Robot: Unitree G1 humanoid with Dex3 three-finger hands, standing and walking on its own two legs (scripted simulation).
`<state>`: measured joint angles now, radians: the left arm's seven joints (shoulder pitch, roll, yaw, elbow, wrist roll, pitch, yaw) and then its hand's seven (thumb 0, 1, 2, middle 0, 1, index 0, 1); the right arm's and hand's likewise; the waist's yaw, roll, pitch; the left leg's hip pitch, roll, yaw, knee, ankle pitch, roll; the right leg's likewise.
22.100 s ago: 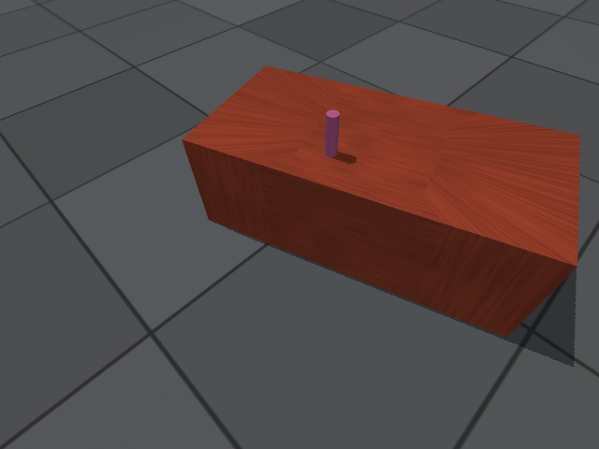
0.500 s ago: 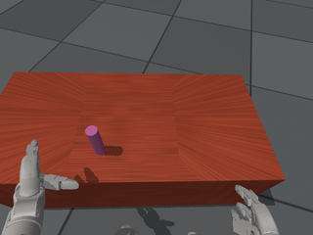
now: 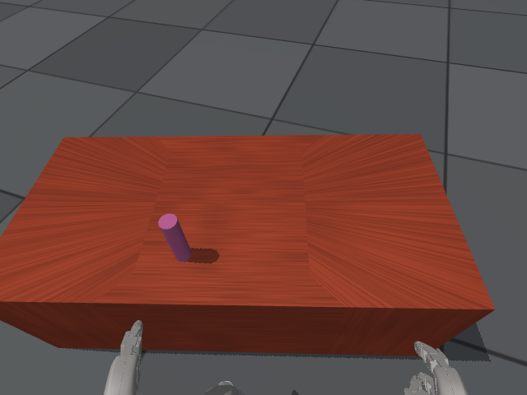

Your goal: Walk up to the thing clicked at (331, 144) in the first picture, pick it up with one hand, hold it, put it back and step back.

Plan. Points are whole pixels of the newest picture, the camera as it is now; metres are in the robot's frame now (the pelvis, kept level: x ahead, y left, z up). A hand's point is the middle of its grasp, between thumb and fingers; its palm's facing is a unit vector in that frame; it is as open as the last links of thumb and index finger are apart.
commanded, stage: home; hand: left
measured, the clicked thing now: (176, 239) +0.49 +0.25 -0.20
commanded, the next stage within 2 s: stand in 1.84 s
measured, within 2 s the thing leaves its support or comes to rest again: neither
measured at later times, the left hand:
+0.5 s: hand out of the picture +0.11 +0.23 -0.10, palm faces -0.07 -0.91 -0.41, open 17.4 cm
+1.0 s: hand out of the picture +0.05 +0.26 -0.10, palm faces -0.05 -0.92 -0.40, open 16.9 cm
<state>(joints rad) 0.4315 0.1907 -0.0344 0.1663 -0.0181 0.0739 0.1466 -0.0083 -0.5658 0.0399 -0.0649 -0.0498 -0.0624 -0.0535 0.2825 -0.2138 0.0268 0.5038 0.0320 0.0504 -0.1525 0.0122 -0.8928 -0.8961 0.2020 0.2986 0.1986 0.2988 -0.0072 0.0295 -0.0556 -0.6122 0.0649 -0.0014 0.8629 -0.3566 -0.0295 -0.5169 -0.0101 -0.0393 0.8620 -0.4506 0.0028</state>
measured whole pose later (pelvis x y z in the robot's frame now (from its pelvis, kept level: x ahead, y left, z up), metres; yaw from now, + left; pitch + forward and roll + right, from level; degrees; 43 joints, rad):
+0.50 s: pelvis +0.01 +0.00 +0.02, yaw +0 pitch +0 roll +0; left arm 0.31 0.32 -0.03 0.69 0.05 0.00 0.04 -0.01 -0.54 0.05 -0.07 -0.05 -0.07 -0.06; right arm 0.20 -0.32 -0.01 0.81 -0.05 0.01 -0.01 0.01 -0.90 -0.90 0.20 0.30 0.20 0.30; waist -0.01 0.04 -0.01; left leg -0.38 0.04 0.02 0.71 -0.31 -0.03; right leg -0.31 -0.03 -0.02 0.73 -0.42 0.00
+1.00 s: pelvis +0.00 +0.01 +0.05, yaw +0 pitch -4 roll +0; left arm 0.19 0.33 -0.03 1.08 0.03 0.00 0.03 0.00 -0.49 0.11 -0.12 -0.11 -0.12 -0.11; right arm 0.16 -0.34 0.00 1.09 -0.02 0.02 0.00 0.01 -0.90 -0.90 0.20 0.30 0.20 0.30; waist -0.01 0.05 0.03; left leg -0.17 0.03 0.03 0.38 -0.14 -0.02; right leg -0.09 -0.03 -0.03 0.40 -0.23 0.02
